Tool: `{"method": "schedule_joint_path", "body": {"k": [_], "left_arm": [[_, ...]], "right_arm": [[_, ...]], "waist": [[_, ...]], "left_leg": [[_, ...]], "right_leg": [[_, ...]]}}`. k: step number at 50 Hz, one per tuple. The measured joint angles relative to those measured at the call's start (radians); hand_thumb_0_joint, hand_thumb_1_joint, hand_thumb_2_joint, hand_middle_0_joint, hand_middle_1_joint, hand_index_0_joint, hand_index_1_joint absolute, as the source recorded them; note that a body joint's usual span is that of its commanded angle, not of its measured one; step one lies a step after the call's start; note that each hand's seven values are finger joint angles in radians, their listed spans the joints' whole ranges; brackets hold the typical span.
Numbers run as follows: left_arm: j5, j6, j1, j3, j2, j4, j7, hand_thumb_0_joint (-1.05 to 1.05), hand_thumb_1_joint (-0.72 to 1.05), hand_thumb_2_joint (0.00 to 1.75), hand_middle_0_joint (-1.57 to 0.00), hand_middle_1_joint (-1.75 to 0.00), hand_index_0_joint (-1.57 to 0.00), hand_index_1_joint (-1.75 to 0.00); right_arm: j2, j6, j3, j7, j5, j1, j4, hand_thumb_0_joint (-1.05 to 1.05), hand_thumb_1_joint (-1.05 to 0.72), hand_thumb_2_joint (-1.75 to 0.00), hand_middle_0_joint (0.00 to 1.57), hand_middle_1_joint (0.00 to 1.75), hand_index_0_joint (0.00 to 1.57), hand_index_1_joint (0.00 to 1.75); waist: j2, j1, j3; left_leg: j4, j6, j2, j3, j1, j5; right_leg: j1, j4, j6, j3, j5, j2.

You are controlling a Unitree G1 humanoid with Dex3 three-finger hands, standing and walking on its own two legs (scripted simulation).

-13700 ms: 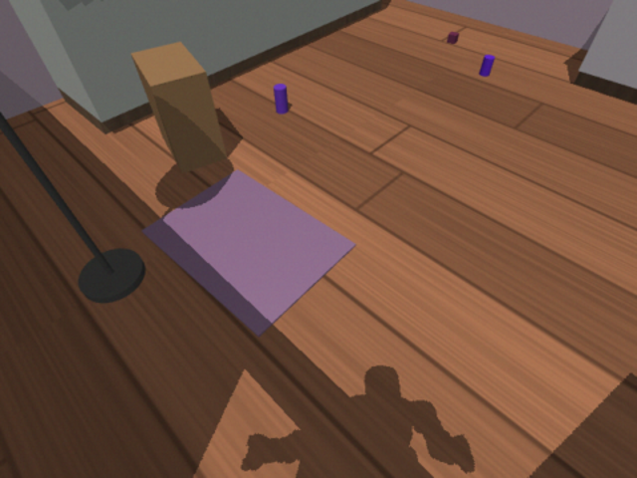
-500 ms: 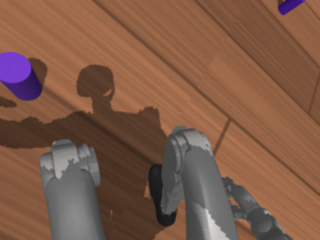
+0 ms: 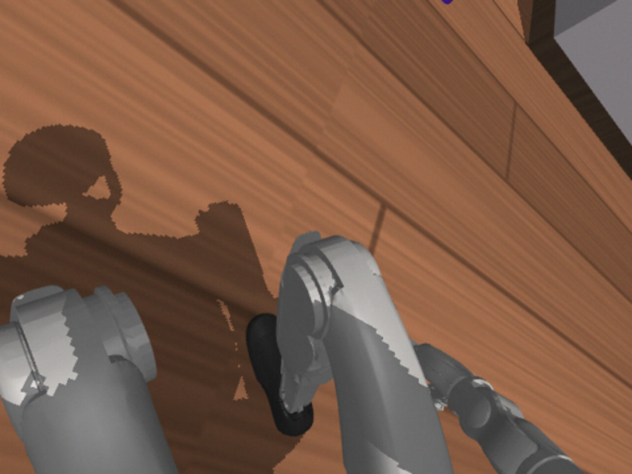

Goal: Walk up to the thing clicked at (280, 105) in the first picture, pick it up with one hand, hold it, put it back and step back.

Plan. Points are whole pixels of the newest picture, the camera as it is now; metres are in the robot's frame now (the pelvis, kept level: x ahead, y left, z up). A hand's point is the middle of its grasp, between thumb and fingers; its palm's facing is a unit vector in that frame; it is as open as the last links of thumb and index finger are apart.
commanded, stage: close in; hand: left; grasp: from the side
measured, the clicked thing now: out of the picture +0.48 +0.32 -0.21
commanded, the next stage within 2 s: rest palm in 0.30 s
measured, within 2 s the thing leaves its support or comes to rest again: leaves its support in 1.60 s
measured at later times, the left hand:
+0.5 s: hand out of the picture +0.45 +0.31 -0.17, palm faces +0.44 -0.90 -0.02, open 16.4 cm
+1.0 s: hand out of the picture +0.46 +0.32 -0.17, palm faces +0.45 -0.89 -0.03, open 10.3 cm
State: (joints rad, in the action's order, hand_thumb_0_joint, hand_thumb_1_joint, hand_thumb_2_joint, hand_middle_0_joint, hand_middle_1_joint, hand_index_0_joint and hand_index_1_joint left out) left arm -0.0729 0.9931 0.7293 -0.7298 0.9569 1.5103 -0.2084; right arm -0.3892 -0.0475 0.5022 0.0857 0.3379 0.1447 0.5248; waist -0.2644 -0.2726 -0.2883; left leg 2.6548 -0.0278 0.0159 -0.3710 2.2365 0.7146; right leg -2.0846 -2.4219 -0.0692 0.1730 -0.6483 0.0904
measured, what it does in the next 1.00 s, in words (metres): stands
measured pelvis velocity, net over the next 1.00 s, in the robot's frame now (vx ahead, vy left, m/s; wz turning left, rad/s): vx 0.00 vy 0.00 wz -0.03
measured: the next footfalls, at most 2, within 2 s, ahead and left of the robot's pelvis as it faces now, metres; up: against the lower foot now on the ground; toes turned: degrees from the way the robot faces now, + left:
none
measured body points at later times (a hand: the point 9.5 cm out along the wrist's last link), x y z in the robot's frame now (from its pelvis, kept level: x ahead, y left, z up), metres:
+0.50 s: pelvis +0.00 +0.00 +0.00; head +0.24 +0.18 +0.33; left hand +0.42 +0.36 -0.17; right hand +0.16 -0.25 -0.04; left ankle +0.08 +0.13 -0.25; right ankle +0.14 -0.14 -0.25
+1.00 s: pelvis +0.00 +0.00 +0.00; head +0.25 +0.18 +0.33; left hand +0.43 +0.36 -0.16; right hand +0.16 -0.25 -0.03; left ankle +0.08 +0.13 -0.25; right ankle +0.14 -0.14 -0.25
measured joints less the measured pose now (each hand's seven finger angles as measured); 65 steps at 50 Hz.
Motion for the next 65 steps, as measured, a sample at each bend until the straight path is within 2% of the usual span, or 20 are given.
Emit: {"method": "schedule_joint_path", "body": {"k": [3,10,14,23,27,33,45,49,54,65], "left_arm": [[0.016,0.017,-0.004,0.024,0.005,-0.005,0.032,-0.02,-0.55,0.07,-0.06,-0.11,-0.06,-0.1],[-0.001,0.04,-0.004,0.082,-0.011,0.008,0.085,-0.02,-0.5,0.09,-0.04,-0.1,-0.04,-0.09],[0.005,0.052,-0.002,0.109,-0.028,0.017,0.117,-0.02,-0.47,0.1,-0.03,-0.09,-0.03,-0.09],[0.04,0.081,-0.004,0.105,-0.036,0.014,0.189,-0.01,-0.37,0.15,-0.04,-0.1,-0.03,-0.1],[0.042,0.081,-0.001,0.112,-0.026,0.016,0.211,-0.01,-0.3,0.2,-0.07,-0.12,-0.06,-0.12],[0.031,0.079,0.013,0.132,-0.017,0.024,0.22,-0.01,-0.15,0.3,-0.2,-0.24,-0.19,-0.24],[0.043,0.074,0.049,0.153,0.003,0.039,0.226,-0.01,0.14,0.53,-0.46,-0.49,-0.46,-0.49],[0.047,0.072,0.054,0.151,0.008,0.039,0.23,0.01,0.09,0.55,-0.55,-0.59,-0.5,-0.59],[0.04,0.059,0.066,0.148,0.02,0.04,0.239,0.01,-0.02,0.61,-0.6,-0.72,-0.59,-0.74],[0.053,0.039,0.084,0.168,0.041,0.034,0.238,0.01,-0.29,0.83,-0.67,-0.97,-0.66,-1.0]], "right_arm": [[-0.002,-0.013,0.004,0.005,0.013,0.005,0.002,0.0,-0.93,-0.91,0.2,0.3,0.2,0.3],[-0.004,-0.03,0.013,0.019,0.023,0.008,0.007,0.0,-0.93,-0.91,0.2,0.3,0.2,0.3],[0.004,-0.035,0.022,0.025,0.025,0.013,0.006,0.0,-0.92,-0.91,0.2,0.3,0.2,0.3],[0.016,-0.053,0.037,0.033,0.034,0.028,-0.009,0.0,-0.91,-0.91,0.2,0.3,0.2,0.3],[0.015,-0.059,0.036,0.034,0.037,0.03,-0.009,0.0,-0.9,-0.91,0.2,0.3,0.2,0.3],[0.012,-0.061,0.037,0.035,0.034,0.029,-0.003,0.0,-0.89,-0.9,0.2,0.3,0.2,0.3],[0.015,-0.068,0.042,0.031,0.027,0.027,-0.007,0.0,-0.87,-0.9,0.2,0.3,0.2,0.3],[0.014,-0.073,0.044,0.029,0.026,0.033,-0.01,0.0,-0.87,-0.9,0.2,0.3,0.2,0.3],[0.015,-0.076,0.045,0.026,0.026,0.04,-0.011,0.0,-0.87,-0.9,0.2,0.3,0.2,0.3],[0.016,-0.085,0.047,0.024,0.025,0.041,-0.012,0.0,-0.88,-0.9,0.2,0.3,0.2,0.3]], "waist": [[0.0,0.001,-0.012],[0.009,-0.001,-0.018],[0.005,-0.006,-0.017],[-0.01,-0.014,-0.032],[-0.009,-0.015,-0.035],[-0.006,-0.017,-0.031],[-0.01,-0.024,-0.02],[-0.009,-0.024,-0.022],[-0.014,-0.028,-0.021],[-0.012,-0.028,-0.026]], "left_leg": [[0.005,0.006,-0.001,-0.003,0.002,-0.002],[0.012,0.015,0.001,-0.007,0.003,0.004],[0.015,0.012,0.001,-0.015,-0.002,0.008],[0.02,0.003,0.003,-0.032,-0.01,0.01],[0.018,0.003,0.005,-0.031,-0.007,0.006],[0.015,0.003,0.009,-0.03,-0.002,0.006],[0.005,-0.007,0.01,-0.039,-0.005,0.017],[0.002,-0.009,0.01,-0.042,-0.005,0.018],[-0.002,-0.01,0.01,-0.044,-0.005,0.018],[-0.008,-0.002,0.011,-0.039,0.002,0.016]], "right_leg": [[0.005,0.001,0.001,0.003,0.001,0.001],[0.013,0.004,-0.007,0.007,-0.001,0.002],[0.016,0.005,-0.011,0.012,-0.001,0.003],[0.019,0.007,-0.014,0.023,0.009,0.007],[0.013,0.008,-0.016,0.022,0.014,0.008],[0.005,0.01,-0.023,0.02,0.018,0.01],[0.004,0.022,-0.02,0.029,0.014,0.006],[0.005,0.027,-0.019,0.033,0.013,0.005],[0.005,0.03,-0.025,0.034,0.014,0.004],[0.006,0.039,-0.019,0.034,0.013,0.001]]}}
